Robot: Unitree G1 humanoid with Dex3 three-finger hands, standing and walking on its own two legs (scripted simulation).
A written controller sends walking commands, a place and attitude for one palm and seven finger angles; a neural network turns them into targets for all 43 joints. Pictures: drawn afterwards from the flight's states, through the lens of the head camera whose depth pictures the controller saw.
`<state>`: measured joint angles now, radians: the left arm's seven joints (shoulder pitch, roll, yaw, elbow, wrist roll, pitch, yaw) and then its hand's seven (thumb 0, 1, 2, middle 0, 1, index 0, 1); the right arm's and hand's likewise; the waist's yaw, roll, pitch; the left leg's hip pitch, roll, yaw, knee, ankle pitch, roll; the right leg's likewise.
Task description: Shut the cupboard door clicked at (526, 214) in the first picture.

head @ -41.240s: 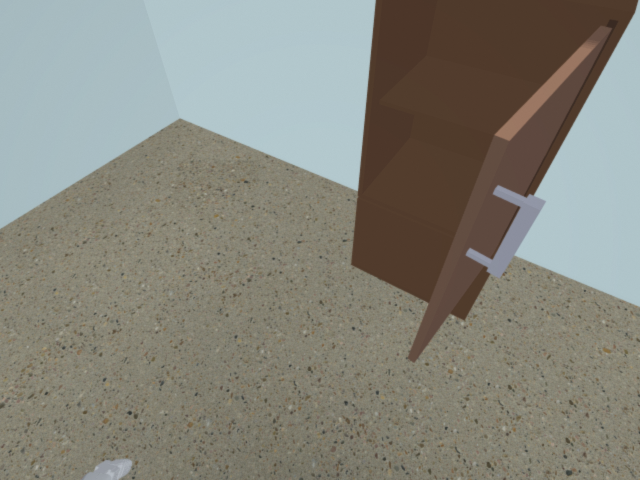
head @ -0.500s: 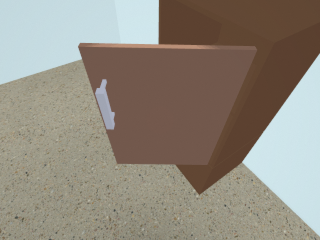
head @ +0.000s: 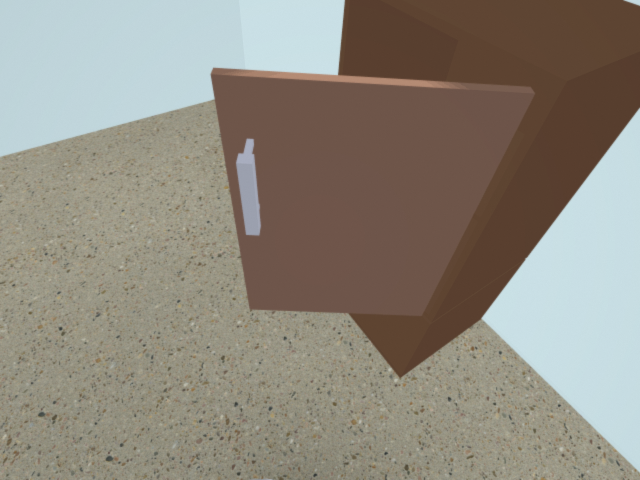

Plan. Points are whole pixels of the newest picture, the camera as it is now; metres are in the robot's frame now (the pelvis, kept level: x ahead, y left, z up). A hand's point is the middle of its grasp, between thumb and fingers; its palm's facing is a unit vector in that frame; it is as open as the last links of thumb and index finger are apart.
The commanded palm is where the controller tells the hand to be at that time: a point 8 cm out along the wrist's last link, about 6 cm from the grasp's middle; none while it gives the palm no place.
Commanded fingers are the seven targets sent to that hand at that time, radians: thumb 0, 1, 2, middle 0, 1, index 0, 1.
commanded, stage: shuffle to correct the standing spot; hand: left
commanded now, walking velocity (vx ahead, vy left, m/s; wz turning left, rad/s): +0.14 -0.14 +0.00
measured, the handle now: (251, 188) +0.51 +0.15 +0.06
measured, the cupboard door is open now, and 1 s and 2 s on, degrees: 55 55 55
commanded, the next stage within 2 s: come to a stop and stand still in 1.00 s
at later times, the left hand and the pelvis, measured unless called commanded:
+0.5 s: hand out of the picture +0.03 +0.17 -0.17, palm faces +0.01 -0.99 -0.17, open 7.3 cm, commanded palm none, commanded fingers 0.00 0.90 0.90 -0.20 -0.30 -0.20 -0.30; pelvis -0.01 +0.00 +0.01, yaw -1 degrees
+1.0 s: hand out of the picture +0.06 +0.15 -0.17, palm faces +0.04 -0.99 -0.15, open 7.3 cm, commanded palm none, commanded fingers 0.00 0.90 0.90 -0.20 -0.30 -0.20 -0.30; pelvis +0.04 -0.03 +0.01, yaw +2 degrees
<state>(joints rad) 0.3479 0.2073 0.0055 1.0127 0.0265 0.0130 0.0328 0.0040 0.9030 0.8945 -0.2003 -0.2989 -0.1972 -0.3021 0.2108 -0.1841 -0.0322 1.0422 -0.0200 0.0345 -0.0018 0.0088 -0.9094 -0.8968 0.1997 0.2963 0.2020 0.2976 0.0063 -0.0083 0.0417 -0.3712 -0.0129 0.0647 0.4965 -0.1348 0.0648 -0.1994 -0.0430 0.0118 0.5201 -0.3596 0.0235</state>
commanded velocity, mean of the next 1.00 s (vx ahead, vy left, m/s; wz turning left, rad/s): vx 0.15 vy -0.14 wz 0.08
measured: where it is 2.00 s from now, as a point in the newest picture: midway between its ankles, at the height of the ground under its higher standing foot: outside the picture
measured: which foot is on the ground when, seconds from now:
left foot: down 0.00-0.56, up 0.58-0.78, down 0.80-1.00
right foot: down 0.00-0.26, up 0.28-0.54, down 0.56-0.80, up 0.82-1.00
